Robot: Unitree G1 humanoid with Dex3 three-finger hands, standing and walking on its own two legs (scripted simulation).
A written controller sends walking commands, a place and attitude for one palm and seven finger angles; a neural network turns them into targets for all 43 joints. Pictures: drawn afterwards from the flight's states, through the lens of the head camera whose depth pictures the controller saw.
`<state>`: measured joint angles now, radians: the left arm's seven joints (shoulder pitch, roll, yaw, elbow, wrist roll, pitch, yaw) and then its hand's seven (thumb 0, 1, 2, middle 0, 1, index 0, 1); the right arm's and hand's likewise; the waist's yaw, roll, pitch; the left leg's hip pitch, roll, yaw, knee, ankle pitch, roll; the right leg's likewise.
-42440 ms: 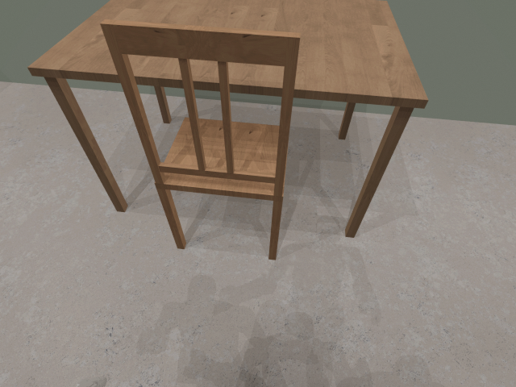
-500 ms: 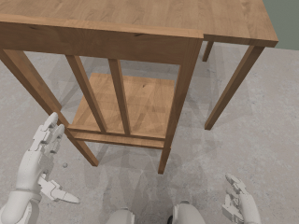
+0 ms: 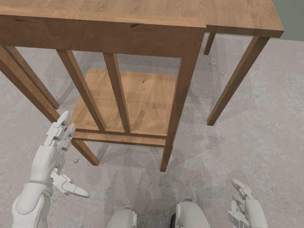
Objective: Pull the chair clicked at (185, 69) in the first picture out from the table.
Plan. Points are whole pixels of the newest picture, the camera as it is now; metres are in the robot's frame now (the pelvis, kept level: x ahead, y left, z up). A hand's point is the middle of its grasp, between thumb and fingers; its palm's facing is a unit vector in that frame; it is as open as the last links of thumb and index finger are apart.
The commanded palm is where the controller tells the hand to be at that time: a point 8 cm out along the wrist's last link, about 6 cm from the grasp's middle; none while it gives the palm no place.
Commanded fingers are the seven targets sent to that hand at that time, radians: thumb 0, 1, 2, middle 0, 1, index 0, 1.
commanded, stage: aim the fingers beside a spindle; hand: left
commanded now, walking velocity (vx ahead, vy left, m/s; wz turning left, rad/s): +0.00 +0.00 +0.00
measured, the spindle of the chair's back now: (88, 99) +0.45 +0.20 +0.03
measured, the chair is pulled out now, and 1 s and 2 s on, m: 0.19 0.19 0.19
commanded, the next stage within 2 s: none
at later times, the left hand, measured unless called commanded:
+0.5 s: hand (83, 156) +0.29 +0.18 +0.02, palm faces -0.06 -1.00 -0.06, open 17.0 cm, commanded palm +0.27 +0.23 +0.02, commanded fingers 0.00 -0.50 0.30 -0.06 -0.08 -0.06 -0.08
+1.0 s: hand (91, 154) +0.30 +0.17 +0.00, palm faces -0.09 -0.99 -0.05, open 17.0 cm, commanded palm +0.28 +0.23 +0.01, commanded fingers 0.00 -0.50 0.30 -0.06 -0.08 -0.06 -0.08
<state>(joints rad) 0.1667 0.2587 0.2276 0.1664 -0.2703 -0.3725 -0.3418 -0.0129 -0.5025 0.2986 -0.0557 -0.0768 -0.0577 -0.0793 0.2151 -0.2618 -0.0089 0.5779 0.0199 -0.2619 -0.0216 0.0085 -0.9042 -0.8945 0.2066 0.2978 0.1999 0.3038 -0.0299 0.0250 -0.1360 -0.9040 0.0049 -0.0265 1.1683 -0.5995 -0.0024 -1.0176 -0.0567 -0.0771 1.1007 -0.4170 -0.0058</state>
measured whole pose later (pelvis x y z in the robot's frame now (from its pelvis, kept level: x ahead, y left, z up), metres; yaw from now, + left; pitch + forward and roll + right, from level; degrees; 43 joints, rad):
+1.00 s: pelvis -0.01 +0.00 -0.02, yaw +0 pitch +23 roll +0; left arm 0.02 0.24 0.20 0.26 -0.23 -0.41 -0.29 -0.01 -0.50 0.30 -0.06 -0.08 -0.06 -0.08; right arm 0.20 -0.27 -0.01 0.57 0.01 -0.20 0.00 0.01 -0.91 -0.89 0.21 0.30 0.20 0.30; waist -0.04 0.02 -0.15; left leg -1.04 0.00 -0.02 1.27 -0.63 0.00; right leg -1.16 -0.06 -0.06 1.21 -0.44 -0.01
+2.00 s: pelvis -0.01 +0.00 -0.03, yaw +0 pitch +23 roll -1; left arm 0.03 0.24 0.20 0.23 -0.23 -0.38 -0.29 -0.01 -0.50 0.30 -0.05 -0.08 -0.06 -0.08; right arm 0.20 -0.27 -0.01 0.54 0.00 -0.19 0.00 0.01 -0.90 -0.89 0.21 0.30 0.20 0.30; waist -0.03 0.03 -0.15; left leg -1.06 0.00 -0.02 1.29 -0.63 0.00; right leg -1.18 -0.06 -0.06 1.22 -0.44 0.00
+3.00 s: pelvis -0.01 +0.00 -0.02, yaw +0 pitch +23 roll -1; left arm 0.07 0.23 0.20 0.20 -0.24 -0.42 -0.29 -0.01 -0.50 0.30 -0.06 -0.08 -0.06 -0.08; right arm 0.20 -0.27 -0.02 0.54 0.00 -0.21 0.00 0.01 -0.91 -0.89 0.21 0.30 0.20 0.30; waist -0.03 0.02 -0.14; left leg -1.05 0.00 -0.02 1.29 -0.63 0.00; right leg -1.17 -0.06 -0.06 1.21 -0.44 -0.01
